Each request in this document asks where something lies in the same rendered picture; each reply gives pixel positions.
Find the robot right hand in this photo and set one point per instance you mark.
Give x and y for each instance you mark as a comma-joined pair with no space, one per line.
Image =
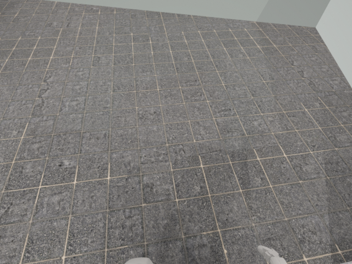
270,255

